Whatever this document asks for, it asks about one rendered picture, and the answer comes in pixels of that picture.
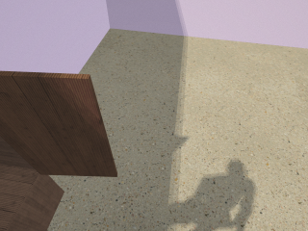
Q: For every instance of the cupboard door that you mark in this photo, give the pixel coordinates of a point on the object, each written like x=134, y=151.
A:
x=53, y=121

